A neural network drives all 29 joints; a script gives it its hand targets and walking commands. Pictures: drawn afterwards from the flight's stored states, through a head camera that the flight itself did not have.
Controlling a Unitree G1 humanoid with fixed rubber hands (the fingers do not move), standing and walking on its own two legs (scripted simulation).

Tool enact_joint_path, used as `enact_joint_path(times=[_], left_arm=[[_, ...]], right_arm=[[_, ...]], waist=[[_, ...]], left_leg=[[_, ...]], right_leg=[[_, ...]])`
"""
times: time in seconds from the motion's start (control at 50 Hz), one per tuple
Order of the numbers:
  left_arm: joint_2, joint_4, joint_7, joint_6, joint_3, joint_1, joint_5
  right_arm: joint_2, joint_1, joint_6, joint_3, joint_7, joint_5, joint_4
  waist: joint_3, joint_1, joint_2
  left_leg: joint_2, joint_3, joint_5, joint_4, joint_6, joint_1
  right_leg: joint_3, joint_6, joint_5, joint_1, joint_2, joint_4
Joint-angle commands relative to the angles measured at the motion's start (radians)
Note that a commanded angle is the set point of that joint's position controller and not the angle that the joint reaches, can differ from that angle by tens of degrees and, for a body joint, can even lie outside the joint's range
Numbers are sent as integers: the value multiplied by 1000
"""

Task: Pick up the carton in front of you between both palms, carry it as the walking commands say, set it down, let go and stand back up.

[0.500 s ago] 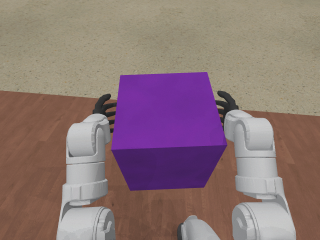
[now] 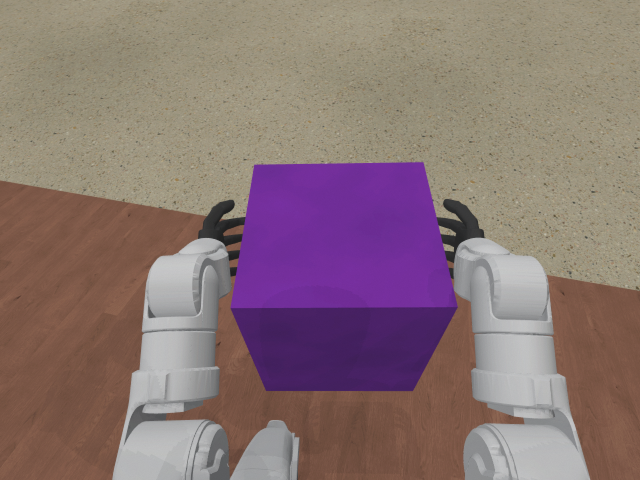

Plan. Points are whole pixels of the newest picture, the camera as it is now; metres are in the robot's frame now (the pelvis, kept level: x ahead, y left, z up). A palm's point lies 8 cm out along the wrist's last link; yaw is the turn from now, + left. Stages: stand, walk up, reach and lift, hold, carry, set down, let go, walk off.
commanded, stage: carry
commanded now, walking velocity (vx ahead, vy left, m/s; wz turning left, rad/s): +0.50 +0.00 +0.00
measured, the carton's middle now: (338, 285) +0.35 +0.02 +0.02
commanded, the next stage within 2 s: none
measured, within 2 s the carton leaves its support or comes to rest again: neither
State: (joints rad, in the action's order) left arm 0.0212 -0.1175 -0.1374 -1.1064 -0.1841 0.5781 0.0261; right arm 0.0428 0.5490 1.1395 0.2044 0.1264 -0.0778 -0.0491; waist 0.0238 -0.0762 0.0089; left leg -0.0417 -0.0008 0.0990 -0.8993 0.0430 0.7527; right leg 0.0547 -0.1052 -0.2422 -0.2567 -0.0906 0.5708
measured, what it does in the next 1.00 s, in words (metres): goes down: left foot 0.05 m lower, then right foot 0.06 m lower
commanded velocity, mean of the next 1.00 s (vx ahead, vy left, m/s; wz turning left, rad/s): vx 0.50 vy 0.00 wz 0.00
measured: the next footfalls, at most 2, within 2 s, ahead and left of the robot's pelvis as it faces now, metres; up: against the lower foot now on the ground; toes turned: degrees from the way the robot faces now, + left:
left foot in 0.18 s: +0.29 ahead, +0.06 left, -0.05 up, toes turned -1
right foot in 0.74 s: +0.64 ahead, -0.03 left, -0.12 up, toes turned +1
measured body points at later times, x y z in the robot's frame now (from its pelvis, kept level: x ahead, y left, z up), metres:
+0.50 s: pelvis +0.30 +0.04 -0.05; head +0.34 +0.05 +0.40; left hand +0.69 +0.16 +0.04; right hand +0.66 -0.14 +0.04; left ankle +0.26 +0.06 -0.78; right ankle +0.40 -0.14 -0.72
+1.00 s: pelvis +0.61 -0.01 -0.12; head +0.64 -0.02 +0.33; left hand +0.95 +0.17 -0.05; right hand +0.98 -0.13 -0.05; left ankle +0.66 +0.15 -0.77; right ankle +0.60 -0.03 -0.84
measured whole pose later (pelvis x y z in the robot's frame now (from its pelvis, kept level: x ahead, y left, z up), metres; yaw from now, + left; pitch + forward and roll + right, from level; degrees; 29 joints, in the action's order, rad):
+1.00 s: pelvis +0.61 -0.01 -0.12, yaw +1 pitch +5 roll +2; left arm 0.01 -0.16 -0.13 -1.12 -0.17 0.55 0.02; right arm 0.04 0.55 1.13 0.19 0.12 -0.08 -0.14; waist 0.02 -0.07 0.01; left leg -0.03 -0.03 0.30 -1.11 0.03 0.71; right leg 0.08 -0.12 -0.15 -0.37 -0.10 0.60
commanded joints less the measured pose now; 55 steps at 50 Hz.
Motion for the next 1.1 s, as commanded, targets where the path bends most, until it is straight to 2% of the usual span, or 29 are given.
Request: enact_joint_path(times=[0.0, 0.04, 0.08, 0.12, 0.14, 0.16, 0.18, 0.2, 0.22, 0.24, 0.26, 0.32, 0.4, 0.44, 0.52, 0.6, 0.64, 0.68, 0.7, 0.72, 0.74, 0.76, 0.78, 0.8, 0.82, 0.86, 0.92, 0.98, 1.08], left_arm=[[1097, 183, 277, 5, 696, 720, -464], [1061, 169, 272, -5, 689, 685, -454], [1030, 129, 271, -18, 676, 655, -445], [1016, 83, 273, -30, 665, 670, -443], [1009, 60, 275, -34, 660, 695, -440], [1005, 42, 277, -40, 648, 713, -436], [1011, 14, 274, -58, 634, 741, -439], [1007, -3, 268, -70, 604, 770, -439], [1018, 31, 260, -73, 603, 793, -435], [1037, 69, 250, -70, 609, 849, -432], [1056, 74, 239, -67, 592, 852, -417], [1084, 93, 211, -58, 571, 805, -376], [1101, 94, 190, -41, 591, 740, -343], [1098, 117, 184, -35, 610, 734, -338], [1071, 156, 180, -39, 643, 736, -341], [1034, 96, 197, -52, 634, 678, -317], [1015, 43, 209, -54, 609, 642, -298], [1000, -1, 220, -52, 572, 626, -282], [994, -17, 227, -49, 551, 609, -272], [984, -42, 232, -47, 523, 594, -265], [948, -76, 234, -47, 500, 621, -246], [963, -112, 238, -46, 492, 610, -256], [1022, -76, 247, -30, 526, 636, -301], [1094, 3, 257, -20, 572, 735, -362], [1147, 94, 257, -16, 636, 821, -413], [1194, 151, 264, -7, 678, 893, -476], [1189, 153, 269, 9, 690, 801, -491], [1172, 129, 278, 23, 691, 715, -471], [1123, 158, 280, 34, 703, 673, -449]], right_arm=[[1023, 714, -44, -698, -176, 371, 127], [981, 687, -26, -689, -175, 361, 120], [935, 657, -6, -660, -178, 342, 86], [892, 627, 10, -618, -184, 316, 37], [873, 619, 17, -596, -188, 308, 18], [843, 629, 23, -569, -193, 308, 1], [817, 643, 32, -525, -196, 294, -41], [811, 675, 37, -509, -197, 303, -62], [868, 695, 36, -539, -206, 335, -57], [946, 778, 35, -579, -219, 389, -8], [1007, 859, 36, -612, -231, 440, 36], [1103, 940, 28, -656, -253, 531, 73], [1118, 867, 16, -653, -260, 534, 60], [1111, 850, 9, -657, -261, 528, 75], [1069, 812, 11, -663, -257, 507, 103], [1035, 720, 11, -657, -263, 469, 28], [1036, 714, 5, -655, -269, 463, -19], [1042, 719, -3, -653, -276, 462, -64], [1041, 735, -7, -651, -280, 462, -80], [1047, 748, -7, -642, -284, 460, -94], [1084, 772, 1, -631, -280, 472, -133], [1078, 793, 2, -615, -271, 468, -134], [1081, 812, -5, -613, -264, 463, -91], [1090, 857, -16, -605, -255, 454, -45], [1099, 830, -20, -602, -241, 433, -19], [1101, 826, -35, -607, -215, 417, 42], [1092, 717, -51, -622, -193, 387, 44], [1088, 655, -67, -652, -188, 367, 39], [1062, 674, -77, -705, -185, 372, 100]], waist=[[418, -43, 90], [393, -58, 89], [382, -41, 81], [410, 33, 89], [432, 90, 63], [452, 104, -71], [520, 126, -236], [601, 158, -260], [609, 162, -198], [512, 134, -75], [457, 104, -24], [415, 81, -56], [463, 114, -98], [473, 129, -109], [439, 164, -101], [391, 199, -98], [368, 172, -94], [389, 96, -95], [424, 30, -76], [478, 28, 102], [544, 24, 235], [623, -23, 217], [626, -18, 149], [547, 5, 22], [481, 29, -27], [431, 57, -16], [458, 42, 69], [480, 12, 83], [431, -24, 85]], left_leg=[[72, 94, -149, 199, 10, 56], [102, 122, -254, 341, 29, -26], [116, 125, -359, 465, 61, -205], [108, 132, -390, 531, 78, -446], [60, 93, -426, 536, 79, -627], [-101, -67, -755, 381, 87, -842], [-326, -405, -1069, 278, 229, -1097], [-398, -585, -766, 287, 358, -1192], [-354, -660, -210, 395, 386, -1085], [-273, -586, 6, 458, 319, -914], [-231, -505, 25, 489, 260, -790], [-170, -366, -71, 529, 177, -612], [-138, -244, -569, 424, 139, -805], [-117, -203, -674, 393, 117, -882], [-63, -153, -693, 352, 107, -950], [-14, -109, -641, 270, 98, -946], [-5, -78, -589, 190, 84, -845], [-7, -29, -582, -11, 51, -736], [6, 12, -411, -203, 26, -585], [81, 50, 192, -362, 14, -348], [168, 9, 561, -583, -49, -53], [135, -37, 579, -736, -37, 72], [96, -68, 515, -725, 0, 130], [60, -70, 443, -614, 14, 99], [48, -61, 385, -515, 12, 31], [29, -44, 339, -373, -2, -85], [14, -21, 225, -258, -13, -31], [5, 3, 105, -164, -12, 77], [39, 61, -57, 62, -4, 98]], right_leg=[[-200, -15, 842, 465, 180, -15], [-174, -17, 805, 452, 161, 16], [-139, -12, 749, 372, 151, 99], [-90, 22, 765, 275, 149, 290], [-53, 46, 642, 151, 132, 449], [-18, 53, 123, -90, 82, 636], [-43, 102, -406, -369, -27, 835], [-105, 98, -442, -534, 0, 1007], [-129, 67, -377, -593, 41, 998], [-120, 55, -297, -571, 70, 902], [-117, 54, -239, -524, 94, 791], [-85, 75, -134, -398, 120, 621], [-57, 89, 32, -531, 129, 497], [-41, 82, 116, -575, 122, 441], [3, 66, 255, -579, 84, 240], [67, 42, 450, -465, 25, -49], [74, 15, 544, -287, 9, -152], [66, -3, 577, -51, 27, -228], [-7, -9, 638, 160, 105, -230], [-171, -7, 1002, 398, 245, -22], [-519, -179, 1242, 647, 475, 65], [-651, -299, 922, 740, 524, 49], [-724, -317, 367, 632, 482, -61], [-666, -246, 126, 459, 406, -115], [-592, -189, 102, 309, 362, -143], [-506, -112, 73, 127, 320, -192], [-412, -78, 375, 218, 300, -153], [-326, -40, 755, 370, 282, -78], [-242, -13, 846, 452, 211, -56]])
